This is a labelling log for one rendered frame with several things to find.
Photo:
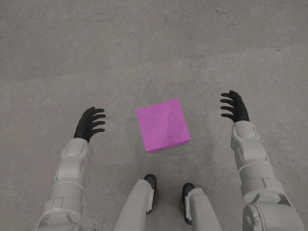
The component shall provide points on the robot left forearm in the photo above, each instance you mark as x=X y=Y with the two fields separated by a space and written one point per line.
x=64 y=204

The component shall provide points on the robot left hand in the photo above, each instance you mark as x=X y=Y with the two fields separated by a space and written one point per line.
x=84 y=128

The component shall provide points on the robot right shin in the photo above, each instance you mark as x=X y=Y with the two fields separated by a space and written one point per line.
x=196 y=190

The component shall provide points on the carton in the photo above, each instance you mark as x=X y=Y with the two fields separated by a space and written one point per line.
x=163 y=126

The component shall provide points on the robot right forearm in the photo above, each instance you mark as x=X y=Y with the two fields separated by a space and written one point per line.
x=258 y=180

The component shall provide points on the robot right hand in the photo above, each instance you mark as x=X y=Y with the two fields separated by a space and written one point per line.
x=239 y=111

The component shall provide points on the robot left thigh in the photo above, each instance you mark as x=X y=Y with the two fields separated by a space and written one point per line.
x=133 y=212

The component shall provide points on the right robot upper arm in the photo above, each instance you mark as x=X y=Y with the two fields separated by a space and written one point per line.
x=261 y=216

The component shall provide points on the left robot upper arm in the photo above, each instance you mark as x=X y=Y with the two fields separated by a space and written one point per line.
x=69 y=226

